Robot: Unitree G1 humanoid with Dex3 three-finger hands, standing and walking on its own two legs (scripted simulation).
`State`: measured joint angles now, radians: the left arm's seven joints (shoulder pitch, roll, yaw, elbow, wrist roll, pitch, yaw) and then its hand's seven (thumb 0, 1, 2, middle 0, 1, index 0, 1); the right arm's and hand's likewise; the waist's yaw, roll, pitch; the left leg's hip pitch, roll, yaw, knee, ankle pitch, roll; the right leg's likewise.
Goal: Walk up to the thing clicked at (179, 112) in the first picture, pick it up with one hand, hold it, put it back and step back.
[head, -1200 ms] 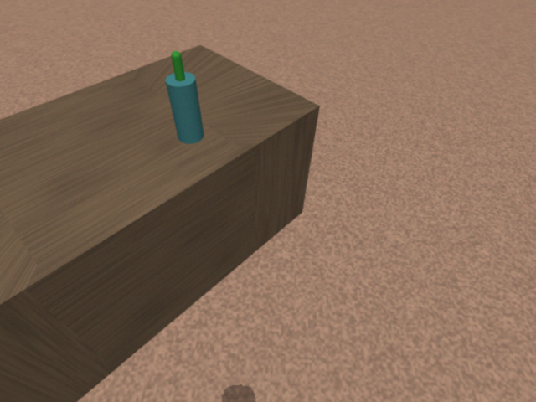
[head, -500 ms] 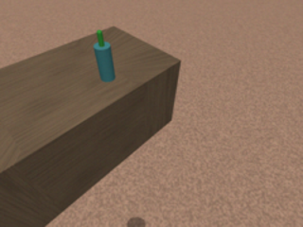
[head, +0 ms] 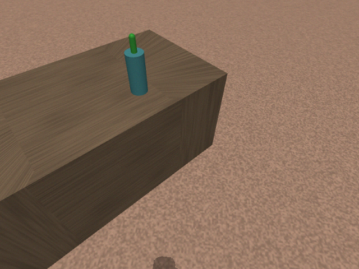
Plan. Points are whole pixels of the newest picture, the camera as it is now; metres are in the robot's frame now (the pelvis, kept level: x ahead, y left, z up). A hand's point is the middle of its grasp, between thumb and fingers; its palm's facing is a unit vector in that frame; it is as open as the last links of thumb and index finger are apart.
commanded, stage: walk up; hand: right
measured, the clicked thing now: (135, 65) +0.92 +0.18 -0.04
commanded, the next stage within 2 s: none
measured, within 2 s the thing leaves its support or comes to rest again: neither
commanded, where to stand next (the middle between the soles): +0.40 +0.03 m, yaw +39 degrees
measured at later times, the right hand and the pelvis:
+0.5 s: hand (251, 236) +0.24 -0.19 -0.13, palm faces -0.28 +0.85 -0.44, open 7.4 cm; pelvis +0.14 +0.07 -0.01, yaw +17 degrees
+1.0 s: hand (234, 141) +0.57 -0.21 -0.14, palm faces -0.51 +0.72 -0.47, open 7.4 cm; pelvis +0.34 -0.01 -0.02, yaw +29 degrees
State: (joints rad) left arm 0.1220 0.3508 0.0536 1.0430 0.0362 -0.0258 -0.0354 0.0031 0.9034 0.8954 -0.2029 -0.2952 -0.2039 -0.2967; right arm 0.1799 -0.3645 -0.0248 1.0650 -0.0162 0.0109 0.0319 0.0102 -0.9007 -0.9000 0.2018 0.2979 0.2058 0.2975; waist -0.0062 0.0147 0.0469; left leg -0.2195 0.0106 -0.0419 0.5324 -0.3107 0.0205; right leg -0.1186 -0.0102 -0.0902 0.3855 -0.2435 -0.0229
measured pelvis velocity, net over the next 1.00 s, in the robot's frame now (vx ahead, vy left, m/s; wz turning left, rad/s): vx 0.34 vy -0.01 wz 0.51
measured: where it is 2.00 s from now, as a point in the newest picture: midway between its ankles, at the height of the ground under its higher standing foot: (177, 252)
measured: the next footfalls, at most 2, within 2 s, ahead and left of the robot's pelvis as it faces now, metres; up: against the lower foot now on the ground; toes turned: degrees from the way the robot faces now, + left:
left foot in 0.24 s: +0.16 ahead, +0.20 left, +0.00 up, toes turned +15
right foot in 0.72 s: +0.41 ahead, -0.07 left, +0.00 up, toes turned +20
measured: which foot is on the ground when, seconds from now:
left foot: up 0.00-0.22, down 0.24-0.74, up 0.76-1.00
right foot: down 0.00-0.26, up 0.28-0.70, down 0.72-1.00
